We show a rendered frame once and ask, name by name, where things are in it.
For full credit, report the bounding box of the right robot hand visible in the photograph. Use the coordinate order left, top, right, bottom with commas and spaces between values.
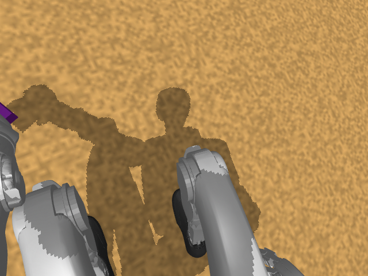
259, 247, 304, 276

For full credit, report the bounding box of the left robot foot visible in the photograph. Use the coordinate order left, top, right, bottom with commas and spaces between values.
88, 216, 114, 276

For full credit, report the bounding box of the small box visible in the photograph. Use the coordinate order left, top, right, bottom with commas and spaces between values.
0, 103, 18, 124

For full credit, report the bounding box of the left robot arm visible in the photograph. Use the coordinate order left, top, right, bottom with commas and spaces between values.
0, 114, 26, 276

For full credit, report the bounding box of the right robot foot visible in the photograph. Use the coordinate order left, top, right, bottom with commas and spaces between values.
172, 189, 206, 258

